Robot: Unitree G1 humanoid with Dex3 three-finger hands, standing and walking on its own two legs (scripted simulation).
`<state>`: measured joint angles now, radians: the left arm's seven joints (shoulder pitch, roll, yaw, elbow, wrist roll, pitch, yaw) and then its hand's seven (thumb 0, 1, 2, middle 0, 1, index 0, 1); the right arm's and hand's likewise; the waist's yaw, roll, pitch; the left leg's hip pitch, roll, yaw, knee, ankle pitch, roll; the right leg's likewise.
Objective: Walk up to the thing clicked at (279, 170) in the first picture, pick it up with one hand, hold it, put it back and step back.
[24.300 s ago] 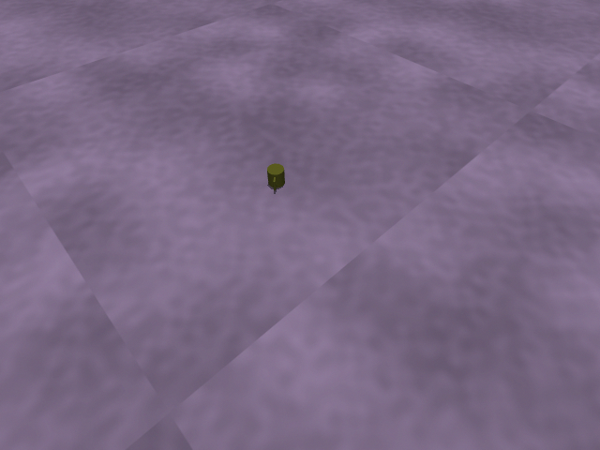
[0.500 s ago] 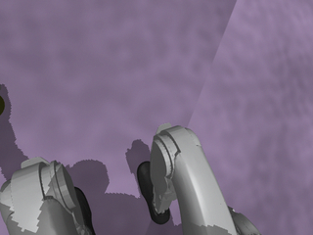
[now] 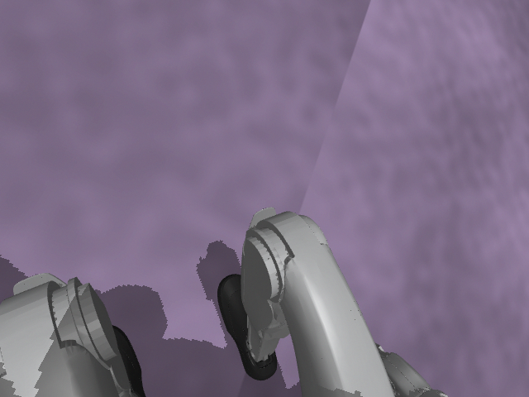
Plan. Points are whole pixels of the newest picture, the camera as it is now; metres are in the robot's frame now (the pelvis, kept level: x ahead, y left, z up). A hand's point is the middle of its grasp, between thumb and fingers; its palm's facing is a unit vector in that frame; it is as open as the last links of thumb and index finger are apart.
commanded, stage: open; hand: left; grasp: from above
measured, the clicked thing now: out of the picture +0.43 +0.34 -0.26
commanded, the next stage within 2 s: withdraw in 0.70 s
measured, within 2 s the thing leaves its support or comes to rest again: neither
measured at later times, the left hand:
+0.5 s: hand out of the picture +0.45 +0.33 -0.23, palm faces -0.45 -0.15 -0.88, open 13.6 cm
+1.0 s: hand out of the picture +0.46 +0.33 -0.21, palm faces -0.40 -0.13 -0.91, open 13.9 cm
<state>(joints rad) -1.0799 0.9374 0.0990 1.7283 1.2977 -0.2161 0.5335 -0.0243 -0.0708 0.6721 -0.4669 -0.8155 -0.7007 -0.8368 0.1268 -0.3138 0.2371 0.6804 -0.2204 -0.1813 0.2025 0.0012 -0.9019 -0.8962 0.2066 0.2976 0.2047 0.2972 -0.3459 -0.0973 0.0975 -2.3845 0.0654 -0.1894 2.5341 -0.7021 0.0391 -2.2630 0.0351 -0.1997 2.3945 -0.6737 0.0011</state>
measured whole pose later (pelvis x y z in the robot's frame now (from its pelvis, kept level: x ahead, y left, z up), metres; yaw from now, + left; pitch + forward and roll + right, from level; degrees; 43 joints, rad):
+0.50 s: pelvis +0.00 +0.00 +0.00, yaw -1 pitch +30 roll -13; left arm -1.06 0.94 0.11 1.67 1.25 -0.19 0.53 0.00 -0.44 0.96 -0.12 -1.05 -0.13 -1.03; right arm 0.12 -0.32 0.25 0.67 -0.22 -0.20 0.22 0.00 -0.90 -0.90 0.21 0.30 0.21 0.30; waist -0.34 -0.10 0.11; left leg -2.38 0.07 -0.20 2.53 -0.71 0.04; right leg -2.25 0.04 -0.21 2.38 -0.68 0.00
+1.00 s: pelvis +0.00 +0.00 +0.00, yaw -1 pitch +30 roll -13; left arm -1.03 0.93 0.12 1.58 1.28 -0.21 0.52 0.00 -0.49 0.98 -0.09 -1.04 -0.09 -1.03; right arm 0.14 -0.31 0.23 0.67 -0.22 -0.18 0.22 0.00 -0.91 -0.90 0.21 0.30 0.20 0.30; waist -0.33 -0.10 0.09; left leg -2.38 0.06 -0.20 2.53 -0.70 0.03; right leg -2.26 0.04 -0.21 2.38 -0.67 0.00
